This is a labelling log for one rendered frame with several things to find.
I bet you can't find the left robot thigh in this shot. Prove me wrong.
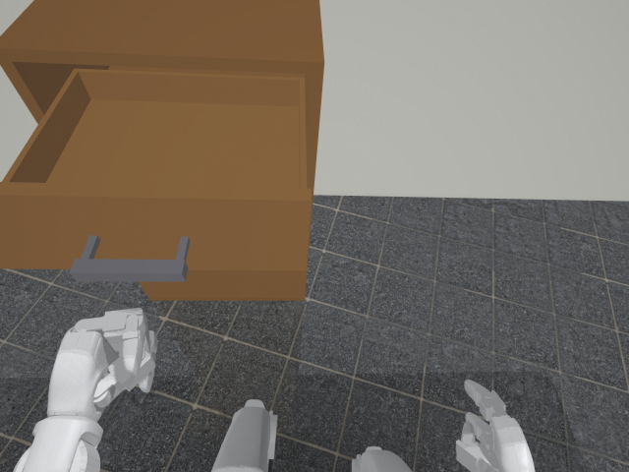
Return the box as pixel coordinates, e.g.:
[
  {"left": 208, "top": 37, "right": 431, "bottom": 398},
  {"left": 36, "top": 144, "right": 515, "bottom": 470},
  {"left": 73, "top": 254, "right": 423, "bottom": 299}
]
[{"left": 211, "top": 407, "right": 277, "bottom": 472}]

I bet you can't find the right robot hand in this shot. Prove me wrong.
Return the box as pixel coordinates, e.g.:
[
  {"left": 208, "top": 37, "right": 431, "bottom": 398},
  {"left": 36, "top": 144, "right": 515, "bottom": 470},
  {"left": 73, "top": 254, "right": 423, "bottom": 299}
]
[{"left": 456, "top": 380, "right": 535, "bottom": 472}]

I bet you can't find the drawer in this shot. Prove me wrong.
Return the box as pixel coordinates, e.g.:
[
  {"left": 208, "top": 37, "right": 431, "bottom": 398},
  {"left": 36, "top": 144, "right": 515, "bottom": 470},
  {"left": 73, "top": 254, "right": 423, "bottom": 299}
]
[{"left": 0, "top": 69, "right": 312, "bottom": 270}]

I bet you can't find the cabinet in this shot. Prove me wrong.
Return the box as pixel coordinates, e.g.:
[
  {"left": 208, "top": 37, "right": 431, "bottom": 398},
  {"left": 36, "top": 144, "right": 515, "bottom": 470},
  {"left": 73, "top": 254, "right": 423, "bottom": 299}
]
[{"left": 0, "top": 0, "right": 324, "bottom": 301}]

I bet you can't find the left robot forearm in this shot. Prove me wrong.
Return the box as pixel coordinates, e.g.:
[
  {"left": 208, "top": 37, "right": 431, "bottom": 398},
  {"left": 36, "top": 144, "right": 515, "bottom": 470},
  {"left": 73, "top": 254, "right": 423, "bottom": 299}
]
[{"left": 13, "top": 415, "right": 103, "bottom": 472}]

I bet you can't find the right robot thigh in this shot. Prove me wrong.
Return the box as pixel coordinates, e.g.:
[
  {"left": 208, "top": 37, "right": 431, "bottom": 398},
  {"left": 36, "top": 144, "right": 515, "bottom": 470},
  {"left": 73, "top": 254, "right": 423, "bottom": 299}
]
[{"left": 352, "top": 449, "right": 413, "bottom": 472}]

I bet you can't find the left robot hand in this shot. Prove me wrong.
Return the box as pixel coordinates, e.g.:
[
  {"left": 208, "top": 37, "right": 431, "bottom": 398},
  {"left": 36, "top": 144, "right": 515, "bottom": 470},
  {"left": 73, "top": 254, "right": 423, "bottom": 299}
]
[{"left": 47, "top": 308, "right": 158, "bottom": 422}]

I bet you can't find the robot thigh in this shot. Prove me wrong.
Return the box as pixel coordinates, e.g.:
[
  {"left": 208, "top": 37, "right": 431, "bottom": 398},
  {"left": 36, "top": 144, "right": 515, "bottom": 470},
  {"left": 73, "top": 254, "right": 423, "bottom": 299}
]
[
  {"left": 211, "top": 407, "right": 277, "bottom": 472},
  {"left": 352, "top": 449, "right": 413, "bottom": 472}
]

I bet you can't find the handle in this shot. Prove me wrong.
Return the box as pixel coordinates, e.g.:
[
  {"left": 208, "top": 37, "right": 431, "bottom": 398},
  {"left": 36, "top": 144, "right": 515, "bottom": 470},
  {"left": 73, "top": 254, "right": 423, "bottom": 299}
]
[{"left": 69, "top": 235, "right": 190, "bottom": 282}]

